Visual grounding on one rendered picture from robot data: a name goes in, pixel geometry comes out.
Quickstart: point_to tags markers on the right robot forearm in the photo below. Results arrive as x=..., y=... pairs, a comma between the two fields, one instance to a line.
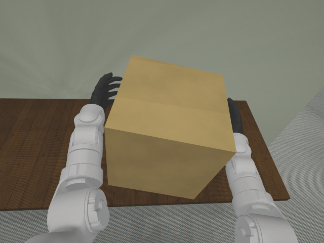
x=249, y=194

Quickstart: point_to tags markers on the left robot hand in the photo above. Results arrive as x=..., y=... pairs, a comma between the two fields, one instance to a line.
x=101, y=95

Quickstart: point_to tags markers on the robot left upper arm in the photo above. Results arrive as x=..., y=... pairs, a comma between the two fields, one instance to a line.
x=75, y=217

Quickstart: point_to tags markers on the carton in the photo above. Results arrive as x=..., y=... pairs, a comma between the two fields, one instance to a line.
x=169, y=130

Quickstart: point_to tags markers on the robot right upper arm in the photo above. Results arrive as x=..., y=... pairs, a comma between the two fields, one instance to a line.
x=256, y=228

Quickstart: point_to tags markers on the table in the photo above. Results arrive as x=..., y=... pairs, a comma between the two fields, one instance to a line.
x=34, y=142

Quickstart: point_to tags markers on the left robot forearm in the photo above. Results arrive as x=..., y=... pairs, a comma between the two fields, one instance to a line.
x=83, y=166

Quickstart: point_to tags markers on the right robot hand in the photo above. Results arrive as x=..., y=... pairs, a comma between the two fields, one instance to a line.
x=235, y=116

